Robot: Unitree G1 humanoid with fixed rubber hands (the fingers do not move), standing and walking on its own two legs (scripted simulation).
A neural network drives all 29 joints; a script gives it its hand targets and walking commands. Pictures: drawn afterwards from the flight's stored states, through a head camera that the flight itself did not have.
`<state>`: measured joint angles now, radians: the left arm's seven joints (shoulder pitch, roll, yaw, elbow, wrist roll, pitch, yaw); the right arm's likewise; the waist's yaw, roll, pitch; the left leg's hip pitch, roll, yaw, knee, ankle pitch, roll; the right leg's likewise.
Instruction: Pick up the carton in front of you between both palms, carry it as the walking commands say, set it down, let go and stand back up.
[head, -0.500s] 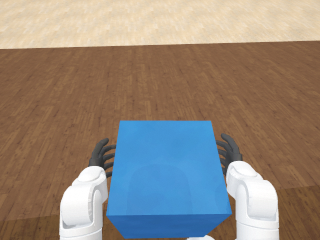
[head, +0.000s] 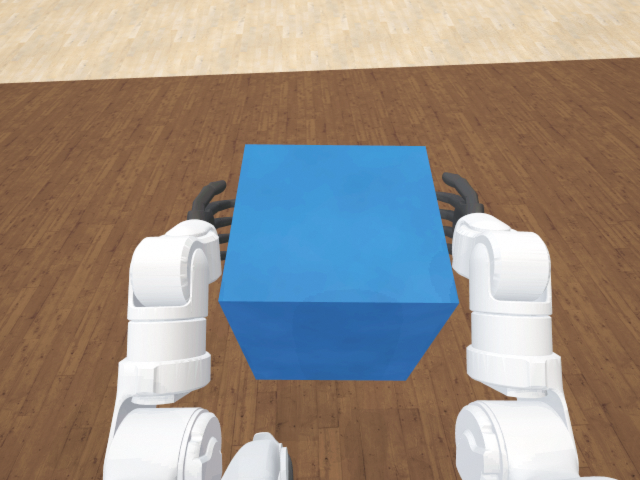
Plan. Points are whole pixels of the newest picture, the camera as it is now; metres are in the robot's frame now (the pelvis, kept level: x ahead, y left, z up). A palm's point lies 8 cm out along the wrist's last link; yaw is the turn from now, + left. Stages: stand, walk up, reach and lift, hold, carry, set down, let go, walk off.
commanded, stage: carry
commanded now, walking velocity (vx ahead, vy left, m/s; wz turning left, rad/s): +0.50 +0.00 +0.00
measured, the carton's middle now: (333, 273) +0.36 +0.01 +0.05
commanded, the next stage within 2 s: none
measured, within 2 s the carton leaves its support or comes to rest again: neither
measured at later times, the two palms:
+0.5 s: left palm (237, 111) +0.66 +0.17 +0.08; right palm (416, 111) +0.65 -0.13 +0.08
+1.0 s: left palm (232, 84) +0.75 +0.19 +0.07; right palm (395, 78) +0.76 -0.11 +0.07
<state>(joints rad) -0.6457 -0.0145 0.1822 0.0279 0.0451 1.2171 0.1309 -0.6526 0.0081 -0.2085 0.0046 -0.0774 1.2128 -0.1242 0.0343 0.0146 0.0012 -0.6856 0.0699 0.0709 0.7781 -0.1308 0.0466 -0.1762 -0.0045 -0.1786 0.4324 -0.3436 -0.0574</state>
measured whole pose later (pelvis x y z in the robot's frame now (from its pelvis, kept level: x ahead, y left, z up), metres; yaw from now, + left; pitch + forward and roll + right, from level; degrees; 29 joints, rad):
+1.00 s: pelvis +0.39 +0.04 -0.04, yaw +1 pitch +6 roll +1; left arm -0.67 -0.02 0.22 0.00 0.06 1.21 0.14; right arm -0.68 0.03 -0.24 0.01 -0.07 1.17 -0.13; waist 0.00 -0.02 0.03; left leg -0.27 -0.04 0.04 0.60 -0.27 0.03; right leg -0.41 0.03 -0.09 0.47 0.02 -0.11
